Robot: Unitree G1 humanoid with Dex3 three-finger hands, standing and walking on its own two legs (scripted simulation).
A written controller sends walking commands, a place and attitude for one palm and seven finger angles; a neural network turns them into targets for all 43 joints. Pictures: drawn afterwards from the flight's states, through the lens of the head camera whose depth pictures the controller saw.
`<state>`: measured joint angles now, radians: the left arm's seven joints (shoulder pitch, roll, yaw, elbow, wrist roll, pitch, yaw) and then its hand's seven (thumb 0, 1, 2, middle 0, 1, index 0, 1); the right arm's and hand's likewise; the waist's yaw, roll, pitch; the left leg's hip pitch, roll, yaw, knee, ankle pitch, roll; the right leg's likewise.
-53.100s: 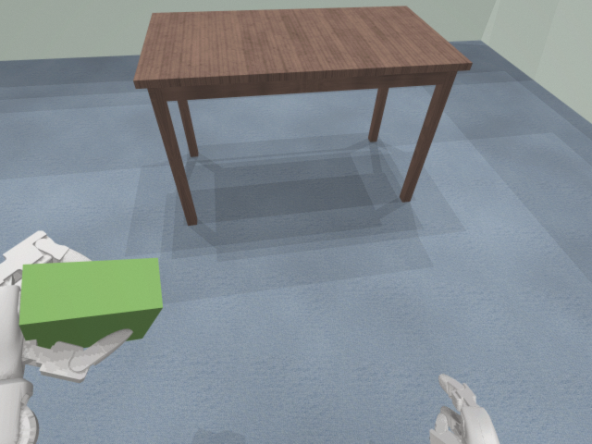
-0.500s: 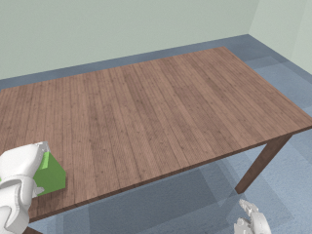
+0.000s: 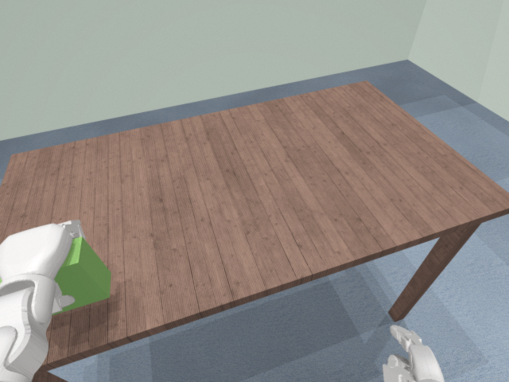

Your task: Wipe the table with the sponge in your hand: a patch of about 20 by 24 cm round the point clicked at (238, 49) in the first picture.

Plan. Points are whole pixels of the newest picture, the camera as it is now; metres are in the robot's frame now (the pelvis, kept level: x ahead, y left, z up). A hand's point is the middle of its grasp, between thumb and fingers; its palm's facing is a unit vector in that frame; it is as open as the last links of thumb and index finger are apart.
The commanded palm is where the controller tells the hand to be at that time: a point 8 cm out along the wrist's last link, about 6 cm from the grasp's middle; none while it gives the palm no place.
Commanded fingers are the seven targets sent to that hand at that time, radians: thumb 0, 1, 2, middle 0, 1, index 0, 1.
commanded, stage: lift the sponge slowly off the table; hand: left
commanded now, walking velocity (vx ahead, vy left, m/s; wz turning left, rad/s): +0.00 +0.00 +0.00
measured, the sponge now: (60, 285) +0.22 +0.36 +0.03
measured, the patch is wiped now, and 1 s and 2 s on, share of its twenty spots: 0.95 0.95 0.95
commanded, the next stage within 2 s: bring the sponge back beside the body in 0.84 s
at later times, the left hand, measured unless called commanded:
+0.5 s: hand (45, 258) +0.23 +0.35 +0.10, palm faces -0.03 -0.04 -1.00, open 9.5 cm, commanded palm +0.21 +0.34 +0.16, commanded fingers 0.00 0.10 1.30 -1.20 -1.60 -1.20 -1.60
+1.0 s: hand (38, 252) +0.24 +0.36 +0.11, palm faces -0.06 -0.06 -1.00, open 9.5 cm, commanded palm +0.21 +0.35 +0.18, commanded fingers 0.00 0.10 1.30 -1.20 -1.60 -1.20 -1.60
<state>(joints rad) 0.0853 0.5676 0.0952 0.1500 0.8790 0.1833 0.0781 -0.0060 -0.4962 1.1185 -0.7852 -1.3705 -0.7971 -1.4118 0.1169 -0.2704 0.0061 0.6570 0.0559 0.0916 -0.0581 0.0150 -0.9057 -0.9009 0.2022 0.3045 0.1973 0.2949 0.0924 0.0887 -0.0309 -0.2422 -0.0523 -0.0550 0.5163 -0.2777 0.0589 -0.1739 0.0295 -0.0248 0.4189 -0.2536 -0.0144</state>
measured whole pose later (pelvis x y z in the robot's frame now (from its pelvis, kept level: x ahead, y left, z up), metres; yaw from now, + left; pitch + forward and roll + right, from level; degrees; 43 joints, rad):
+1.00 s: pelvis -0.01 -0.01 +0.00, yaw +0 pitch -1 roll -1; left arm 0.02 0.67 0.15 0.13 0.82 0.22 -0.09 -0.01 -0.49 1.12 -0.78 -1.37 -0.80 -1.41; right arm 0.10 -0.29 0.04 0.63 0.07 0.12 -0.07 0.01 -0.91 -0.90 0.20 0.30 0.20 0.29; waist 0.09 0.10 0.00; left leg -0.19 -0.04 -0.06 0.47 -0.25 0.04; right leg -0.12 0.04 -0.03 0.38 -0.23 -0.03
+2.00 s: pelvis -0.01 -0.02 +0.00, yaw -1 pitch -4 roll -1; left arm 0.29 0.53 -0.02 -0.30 0.83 0.38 -0.05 -0.01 -0.49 1.11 -0.78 -1.37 -0.80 -1.41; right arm 0.04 -0.27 0.05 0.60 0.05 0.10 -0.04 0.02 -0.91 -0.90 0.20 0.30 0.20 0.29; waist 0.12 0.11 -0.01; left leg -0.13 -0.03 -0.05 0.45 -0.25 0.03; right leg -0.09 0.05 -0.01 0.39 -0.24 -0.04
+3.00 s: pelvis -0.04 -0.03 -0.01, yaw +0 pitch +2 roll -2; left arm 0.56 0.44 0.35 -0.62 -0.09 -0.08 0.11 -0.01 -0.49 1.11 -0.78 -1.37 -0.80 -1.41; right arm 0.24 -0.25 0.00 0.54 0.03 0.06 -0.07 0.02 -0.91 -0.90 0.20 0.30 0.20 0.29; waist -0.02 0.02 0.00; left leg -0.39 -0.02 -0.07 0.66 -0.29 0.01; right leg -0.34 0.06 -0.05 0.57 -0.27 -0.05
